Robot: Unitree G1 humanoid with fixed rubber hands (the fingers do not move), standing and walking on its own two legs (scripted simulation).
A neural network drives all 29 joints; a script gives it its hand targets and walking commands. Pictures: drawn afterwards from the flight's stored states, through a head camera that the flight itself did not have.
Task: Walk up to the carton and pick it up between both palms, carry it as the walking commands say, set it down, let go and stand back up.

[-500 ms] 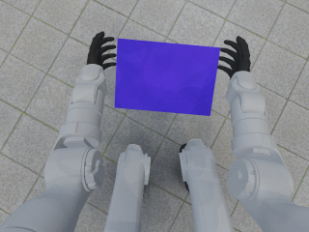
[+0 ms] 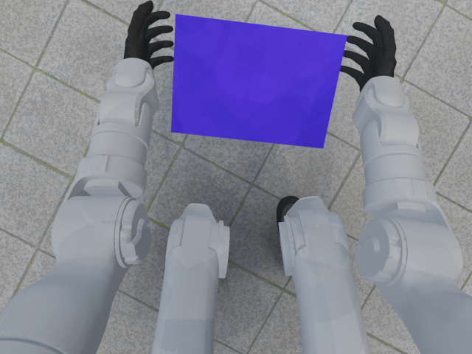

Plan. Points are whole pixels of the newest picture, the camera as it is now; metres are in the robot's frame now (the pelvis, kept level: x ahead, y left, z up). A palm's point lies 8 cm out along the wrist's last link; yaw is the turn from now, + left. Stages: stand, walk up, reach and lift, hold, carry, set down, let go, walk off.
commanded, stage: set down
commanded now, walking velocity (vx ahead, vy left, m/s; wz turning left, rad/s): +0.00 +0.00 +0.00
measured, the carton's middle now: (252, 85) +0.51 -0.03 -0.24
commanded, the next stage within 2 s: none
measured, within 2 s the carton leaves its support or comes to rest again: rests again in 1.92 s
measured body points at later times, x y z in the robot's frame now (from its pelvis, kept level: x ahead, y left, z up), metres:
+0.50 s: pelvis +0.01 +0.00 -0.04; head +0.36 +0.00 +0.24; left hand +0.56 +0.14 -0.21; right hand +0.51 -0.21 -0.21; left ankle +0.10 +0.12 -0.38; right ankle +0.14 -0.13 -0.38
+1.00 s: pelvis +0.00 +0.00 -0.05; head +0.35 +0.01 +0.22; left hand +0.55 +0.14 -0.23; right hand +0.51 -0.21 -0.22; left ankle +0.10 +0.11 -0.38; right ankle +0.14 -0.13 -0.38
